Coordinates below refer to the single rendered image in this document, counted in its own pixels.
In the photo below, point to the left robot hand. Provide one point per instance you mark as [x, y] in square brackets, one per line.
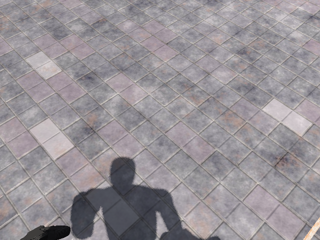
[48, 233]

